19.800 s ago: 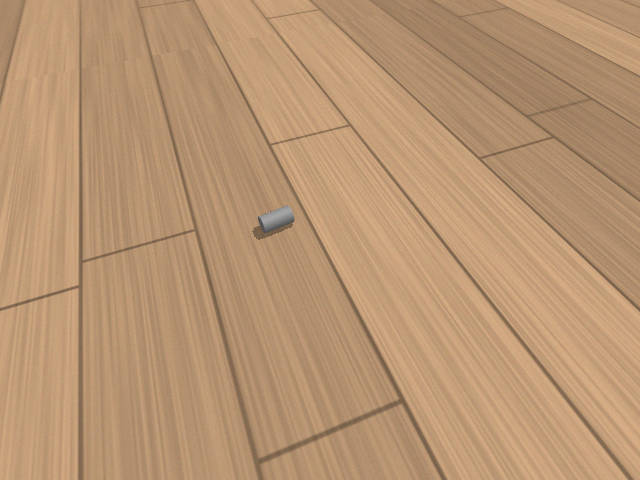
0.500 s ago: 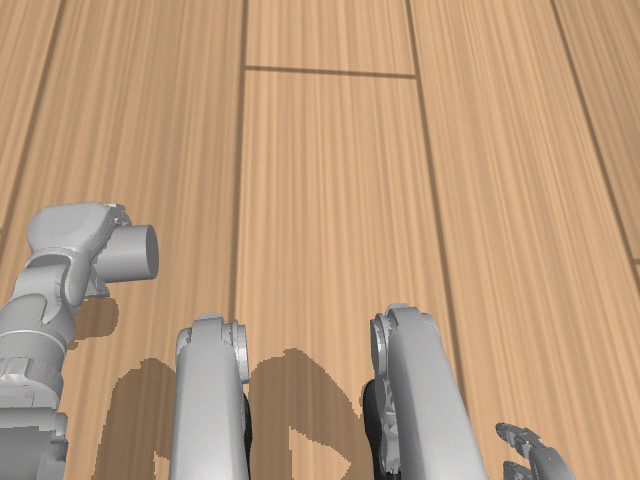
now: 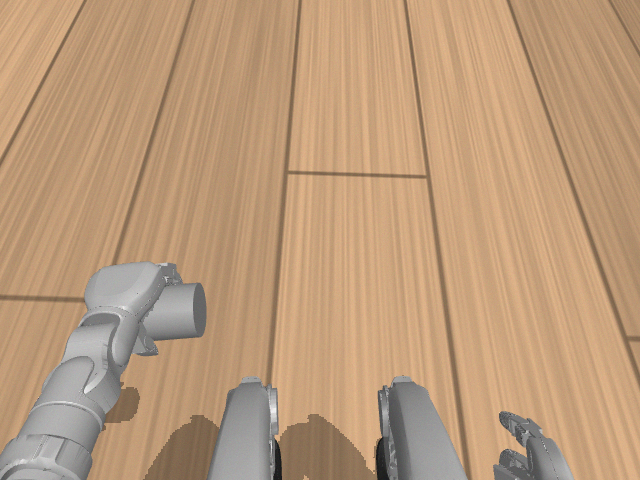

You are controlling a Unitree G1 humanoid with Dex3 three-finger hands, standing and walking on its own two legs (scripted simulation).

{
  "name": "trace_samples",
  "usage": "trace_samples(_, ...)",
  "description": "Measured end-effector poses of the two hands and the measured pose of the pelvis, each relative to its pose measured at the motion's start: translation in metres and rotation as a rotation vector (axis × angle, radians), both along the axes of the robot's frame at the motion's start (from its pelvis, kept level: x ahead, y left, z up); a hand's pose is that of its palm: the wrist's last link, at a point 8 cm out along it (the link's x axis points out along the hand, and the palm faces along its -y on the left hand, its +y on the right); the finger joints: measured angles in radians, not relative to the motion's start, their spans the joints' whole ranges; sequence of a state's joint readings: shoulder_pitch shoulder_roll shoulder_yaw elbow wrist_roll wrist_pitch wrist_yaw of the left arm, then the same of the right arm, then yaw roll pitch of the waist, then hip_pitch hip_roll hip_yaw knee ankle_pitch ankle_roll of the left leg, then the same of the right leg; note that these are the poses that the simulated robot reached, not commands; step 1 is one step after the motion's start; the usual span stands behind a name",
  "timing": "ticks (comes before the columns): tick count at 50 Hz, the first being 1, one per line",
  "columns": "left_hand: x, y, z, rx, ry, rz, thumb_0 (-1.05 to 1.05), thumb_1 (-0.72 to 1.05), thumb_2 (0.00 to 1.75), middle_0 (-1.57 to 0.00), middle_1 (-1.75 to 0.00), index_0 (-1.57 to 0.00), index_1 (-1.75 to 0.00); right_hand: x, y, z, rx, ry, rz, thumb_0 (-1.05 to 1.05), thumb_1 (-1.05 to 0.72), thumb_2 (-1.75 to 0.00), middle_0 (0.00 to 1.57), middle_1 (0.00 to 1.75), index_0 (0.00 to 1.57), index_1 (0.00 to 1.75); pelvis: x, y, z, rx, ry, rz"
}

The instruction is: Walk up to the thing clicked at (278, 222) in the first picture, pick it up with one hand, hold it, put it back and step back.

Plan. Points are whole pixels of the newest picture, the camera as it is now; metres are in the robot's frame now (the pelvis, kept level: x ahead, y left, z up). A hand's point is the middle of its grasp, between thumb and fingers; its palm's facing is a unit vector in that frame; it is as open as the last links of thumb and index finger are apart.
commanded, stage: lift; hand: left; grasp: from above
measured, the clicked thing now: (151, 313) +0.35 +0.25 -0.09
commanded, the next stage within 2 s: hold in 0.66 s
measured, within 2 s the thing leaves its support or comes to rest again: neither
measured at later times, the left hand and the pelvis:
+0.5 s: hand (134, 276) +0.35 +0.22 +0.04, palm faces -0.45 -0.09 -0.89, open 10.1 cm; pelvis +0.04 -0.01 +0.12, yaw +1 degrees
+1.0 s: hand (119, 234) +0.37 +0.21 +0.10, palm faces -0.46 -0.07 -0.89, open 10.1 cm; pelvis +0.06 -0.01 +0.16, yaw +0 degrees
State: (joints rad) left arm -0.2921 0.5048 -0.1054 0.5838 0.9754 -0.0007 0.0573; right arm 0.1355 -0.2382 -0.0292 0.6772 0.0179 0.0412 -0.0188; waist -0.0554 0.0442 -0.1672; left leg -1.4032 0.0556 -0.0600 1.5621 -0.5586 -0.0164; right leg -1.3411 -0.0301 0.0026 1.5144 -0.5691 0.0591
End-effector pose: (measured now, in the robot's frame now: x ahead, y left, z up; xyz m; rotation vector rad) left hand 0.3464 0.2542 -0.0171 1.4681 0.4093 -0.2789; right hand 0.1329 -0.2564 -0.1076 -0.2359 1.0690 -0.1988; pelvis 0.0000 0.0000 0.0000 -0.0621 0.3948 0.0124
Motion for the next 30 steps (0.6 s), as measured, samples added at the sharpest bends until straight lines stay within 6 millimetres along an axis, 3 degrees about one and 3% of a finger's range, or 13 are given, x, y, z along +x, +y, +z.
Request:
trace_samples(12,0.0,-0.014,0.074,0.01,0.021,0.007,-0.01,-0.01,0.42,-0.72,-0.46,-0.75,-0.44,-0.004,-0.008,0.071,0.002,-0.023,-0.041,0.01,-0.91,-0.9,0.21,0.3,0.2,0.3,0.02,-0.005,0.073,0.023,-0.108,-0.001)
trace_samples(21,0.005,-0.029,0.105,0.012,0.03,0.015,-0.01,-0.02,0.45,-0.72,-0.46,-0.76,-0.44,-0.008,-0.015,0.108,0.003,-0.003,-0.061,0.01,-0.91,-0.9,0.21,0.3,0.2,0.3,0.035,-0.009,0.111,0.038,-0.169,-0.001)
trace_samples(30,0.012,-0.035,0.133,0.017,0.021,0.025,-0.01,-0.04,0.49,-0.73,-0.46,-0.77,-0.44,-0.002,-0.017,0.132,0.015,-0.005,-0.07,0.01,-0.91,-0.9,0.21,0.3,0.2,0.3,0.045,-0.01,0.137,0.049,-0.223,-0.002)
